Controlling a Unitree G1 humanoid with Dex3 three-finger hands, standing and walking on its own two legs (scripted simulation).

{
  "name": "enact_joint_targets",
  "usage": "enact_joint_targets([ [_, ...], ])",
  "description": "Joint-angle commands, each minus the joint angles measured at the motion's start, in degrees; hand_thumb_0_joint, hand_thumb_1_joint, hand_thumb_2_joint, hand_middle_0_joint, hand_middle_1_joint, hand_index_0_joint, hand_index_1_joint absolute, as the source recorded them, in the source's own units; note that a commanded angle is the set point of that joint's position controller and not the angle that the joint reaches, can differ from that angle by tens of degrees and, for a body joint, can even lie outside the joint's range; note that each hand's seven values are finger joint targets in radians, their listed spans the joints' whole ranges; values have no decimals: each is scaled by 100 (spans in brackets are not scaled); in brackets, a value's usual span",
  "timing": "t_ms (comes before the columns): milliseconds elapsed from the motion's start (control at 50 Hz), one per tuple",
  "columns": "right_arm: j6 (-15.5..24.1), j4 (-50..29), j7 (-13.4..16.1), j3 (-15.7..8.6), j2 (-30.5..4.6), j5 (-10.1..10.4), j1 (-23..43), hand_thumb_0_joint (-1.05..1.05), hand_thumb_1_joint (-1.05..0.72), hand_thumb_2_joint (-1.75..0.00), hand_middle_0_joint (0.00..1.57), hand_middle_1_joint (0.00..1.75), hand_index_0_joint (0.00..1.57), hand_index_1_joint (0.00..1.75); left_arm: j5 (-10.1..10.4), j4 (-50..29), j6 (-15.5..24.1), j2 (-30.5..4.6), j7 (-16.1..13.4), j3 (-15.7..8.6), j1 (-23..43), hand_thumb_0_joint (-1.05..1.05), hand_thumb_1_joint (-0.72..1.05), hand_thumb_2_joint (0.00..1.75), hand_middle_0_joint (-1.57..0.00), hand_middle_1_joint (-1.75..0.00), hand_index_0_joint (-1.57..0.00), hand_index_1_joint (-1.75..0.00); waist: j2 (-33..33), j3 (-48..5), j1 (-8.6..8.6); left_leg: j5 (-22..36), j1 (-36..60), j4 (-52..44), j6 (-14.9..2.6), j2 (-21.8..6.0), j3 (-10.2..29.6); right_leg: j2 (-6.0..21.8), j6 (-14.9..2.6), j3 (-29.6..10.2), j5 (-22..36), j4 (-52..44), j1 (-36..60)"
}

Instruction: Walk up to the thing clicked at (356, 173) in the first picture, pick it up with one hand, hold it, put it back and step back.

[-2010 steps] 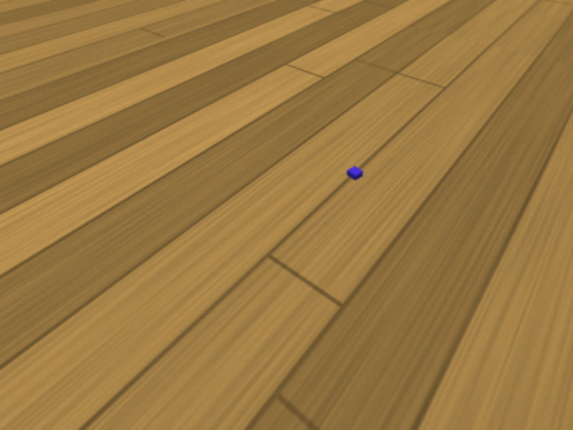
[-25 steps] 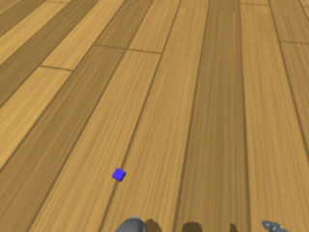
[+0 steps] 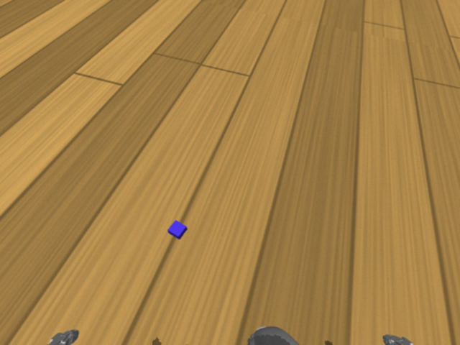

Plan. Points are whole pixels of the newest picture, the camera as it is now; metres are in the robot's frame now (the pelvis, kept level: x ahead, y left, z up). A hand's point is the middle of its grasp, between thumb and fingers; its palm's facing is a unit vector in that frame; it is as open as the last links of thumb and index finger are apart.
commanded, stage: step back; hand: left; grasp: from above
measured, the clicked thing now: (177, 229) +0.67 +0.22 -0.75
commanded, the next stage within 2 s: stand in 2.00 s
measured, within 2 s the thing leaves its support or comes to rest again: neither
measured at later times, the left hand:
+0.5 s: hand out of the picture -0.05 +0.25 -0.14, palm faces +0.00 -0.90 -0.43, open 7.4 cm
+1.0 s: hand out of the picture -0.28 +0.22 -0.14, palm faces -0.02 -0.90 -0.43, open 7.4 cm
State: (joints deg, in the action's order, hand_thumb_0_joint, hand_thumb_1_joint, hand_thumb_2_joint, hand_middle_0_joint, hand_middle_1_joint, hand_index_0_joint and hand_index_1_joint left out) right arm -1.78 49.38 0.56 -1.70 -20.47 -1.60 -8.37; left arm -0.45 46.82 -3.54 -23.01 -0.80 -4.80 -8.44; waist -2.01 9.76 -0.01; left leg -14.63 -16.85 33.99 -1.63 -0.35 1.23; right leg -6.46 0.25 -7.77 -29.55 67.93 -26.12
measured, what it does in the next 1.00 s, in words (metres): walks backwards: right foot, then left foot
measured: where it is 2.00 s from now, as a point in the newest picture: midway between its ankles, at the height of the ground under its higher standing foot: outside the picture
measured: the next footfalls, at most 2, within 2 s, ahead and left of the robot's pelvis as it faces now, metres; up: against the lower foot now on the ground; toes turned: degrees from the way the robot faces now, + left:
right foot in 0.18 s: -0.06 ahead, -0.15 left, +0.00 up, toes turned -1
left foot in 0.50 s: -0.16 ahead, +0.10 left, +0.00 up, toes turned +0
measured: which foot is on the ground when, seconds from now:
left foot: down 0.00-0.20, up 0.22-0.48, down 0.50-0.84, up 0.86-1.00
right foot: up 0.00-0.16, down 0.18-0.52, up 0.54-0.80, down 0.82-1.00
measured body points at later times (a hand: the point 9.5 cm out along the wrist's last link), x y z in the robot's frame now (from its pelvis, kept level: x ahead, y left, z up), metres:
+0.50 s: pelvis -0.17 -0.02 -0.02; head -0.12 -0.02 +0.43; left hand -0.05 +0.30 -0.12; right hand -0.10 -0.34 -0.14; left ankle -0.20 +0.10 -0.73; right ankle -0.10 -0.15 -0.73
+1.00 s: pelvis -0.35 -0.05 -0.01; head -0.31 -0.07 +0.44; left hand -0.28 +0.27 -0.11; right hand -0.23 -0.37 -0.13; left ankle -0.33 +0.10 -0.66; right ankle -0.33 -0.16 -0.73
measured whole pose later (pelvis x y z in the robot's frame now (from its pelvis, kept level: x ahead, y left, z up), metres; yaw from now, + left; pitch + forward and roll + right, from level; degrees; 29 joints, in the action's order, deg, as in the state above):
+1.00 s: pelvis -0.35 -0.05 -0.01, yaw -1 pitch -2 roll +2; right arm -3.3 49.6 0.9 -2.8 -23.9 -0.3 -8.1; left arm -2.6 51.5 -1.7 -20.4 -0.2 -3.3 -12.3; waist 1.4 7.2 -1.6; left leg -26.0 -28.2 63.5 0.8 5.2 7.2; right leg 0.9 -1.1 -1.7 -19.4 38.5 -16.7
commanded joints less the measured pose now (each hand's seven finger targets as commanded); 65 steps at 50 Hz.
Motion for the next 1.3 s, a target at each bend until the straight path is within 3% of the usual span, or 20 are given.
enact_joint_targets([
  [0,164,-544,113,-485,-1517,-21,-132,0,-90,-90,20,30,20,30,-48,-440,188,-901,-48,-298,-136,0,90,90,-20,-30,-20,-30,1096,-1057,191,2617,1202,-717,-1430,-1495,1291,248,195,114,-153,-745,-174],
  [140,-39,-724,53,-494,-1568,84,273,0,-90,-90,20,30,20,30,-151,73,298,-948,4,-338,-1126,0,90,90,-20,-30,-20,-30,1132,-1493,-203,934,-195,-56,-528,-980,873,595,-222,546,1592,-4296,1961],
  [160,-55,-781,46,-424,-1291,109,159,0,-90,-90,20,30,20,30,-241,-22,328,-1333,19,-454,-1031,0,90,90,-20,-30,-20,-30,42,-1217,-111,-388,-1398,669,-147,-283,681,1392,-524,-930,1053,-4563,2199],
  [180,-51,-859,125,-423,-1139,144,463,0,-90,-90,20,30,20,30,-191,-207,291,-2004,34,-590,-639,0,90,90,-20,-30,-20,-30,-1346,-946,-361,-1900,-1384,2185,153,614,363,2793,-1494,-2304,1084,-5169,809],
  [200,-78,-798,160,-517,-1393,118,453,0,-90,-90,20,30,20,30,-210,-426,334,-2103,-4,-590,-237,0,90,90,-20,-30,-20,-30,-1269,-606,-305,-2011,-1137,3260,226,418,995,3239,-1877,-2815,1254,-5322,-46],
  [260,-32,-403,124,-480,-1340,192,-288,0,-90,-90,20,30,20,30,-190,-585,331,-1323,-70,-406,695,0,90,90,-20,-30,-20,-30,-412,-501,276,-1096,-888,3789,191,760,902,1953,-1128,-547,2330,-4545,45],
  [380,53,-554,110,-366,-1132,76,-97,0,-90,-90,20,30,20,30,-223,-518,259,-1194,-157,-356,-209,0,90,90,-20,-30,-20,-30,-827,-1051,-335,-1633,-1018,1364,242,340,268,2044,-1158,-461,3809,-3851,2136],
  [460,94,-189,87,-472,-1236,11,-859,0,-90,-90,20,30,20,30,-74,-630,115,-1241,-102,-238,74,0,90,90,-20,-30,-20,-30,-659,-1335,38,140,440,-1022,41,181,-62,1831,-756,-319,3340,-3155,1420],
  [500,87,-399,27,-654,-2210,-51,-353,0,-90,-90,20,30,20,30,-1,-765,119,-875,-112,-140,90,0,90,90,-20,-30,-20,-30,1481,-1237,-23,1304,647,-1423,-1067,-1909,2673,282,-125,774,83,-1635,-214],
  [520,110,-448,10,-697,-2382,-69,-338,0,-90,-90,20,30,20,30,-84,-717,115,-1116,-187,-293,501,0,90,90,-20,-30,-20,-30,1508,-1116,343,1688,-227,-1587,-1750,-2392,3329,270,-46,67,-942,-376,122],
  [600,149,-517,139,-451,-1602,-58,401,0,-90,-90,20,30,20,30,31,-274,82,-1076,-124,-288,-205,0,90,90,-20,-30,-20,-30,816,-940,-286,2260,-133,-917,-1182,-1433,1266,159,-119,-177,27,598,84],
  [700,64,-503,115,-486,-1587,-72,-83,0,-90,-90,20,30,20,30,-56,-341,180,-895,-40,-217,-63,0,90,90,-20,-30,-20,-30,1302,-1138,68,2552,1030,-561,-1266,-1492,1329,526,72,353,-143,-1806,187],
  [780,-95,-523,53,-445,-1605,43,189,0,-90,-90,20,30,20,30,-130,141,311,-907,-43,-225,-803,0,90,90,-20,-30,-20,-30,1151,-1606,-206,1476,263,100,-668,-1020,793,446,-171,794,1485,-4486,1814],
  [820,-62,-719,74,-307,-1069,91,237,0,-90,-90,20,30,20,30,-202,-28,364,-1862,-24,-500,-608,0,90,90,-20,-30,-20,-30,-964,-1165,-245,-1556,-1768,1597,71,482,346,2371,-1053,-2007,1619,-4814,1837],
  [840,-82,-680,157,-426,-1267,73,496,0,-90,-90,20,30,20,30,-218,-151,388,-2165,-58,-532,-349,0,90,90,-20,-30,-20,-30,-1116,-964,-465,-2125,-1287,2807,197,364,919,3211,-1851,-2807,1945,-4996,535],
  [900,-65,-330,117,-439,-1342,151,-60,0,-90,-90,20,30,20,30,-204,-247,435,-1465,-128,-335,536,0,90,90,-20,-30,-20,-30,-192,-756,149,-1231,-1098,3686,201,592,1005,2185,-1299,-816,2656,-4306,435],
  [1000,65,-317,-10,-409,-1274,-9,131,0,-90,-90,20,30,20,30,-302,-73,476,-1455,-74,-382,-155,0,90,90,-20,-30,-20,-30,-809,-792,-366,-1468,-1176,1530,269,154,318,1942,-1105,-831,-19,-4494,1540],
  [1080,241,149,-56,-459,-1106,-18,-392,0,-90,-90,20,30,20,30,-203,13,381,-1395,25,-254,-56,0,90,90,-20,-30,-20,-30,-737,-848,-78,-775,844,-1242,51,266,-214,1815,-824,-453,-54,-4153,661],
  [1140,336,113,-51,-618,-2108,-73,-189,0,-90,-90,20,30,20,30,-85,111,396,-1246,15,-206,258,0,90,90,-20,-30,-20,-30,1092,-520,203,-3634,-149,-2402,-1266,-2005,3388,898,-60,476,-439,-1899,-217],
  [1280,324,145,-102,-445,-1500,-83,238,0,-90,-90,20,30,20,30,-80,621,552,-888,150,-174,-380,0,90,90,-20,-30,-20,-30,1203,-621,-162,-2054,-445,-1506,-551,-929,1138,588,-158,994,795,-3895,1656],
])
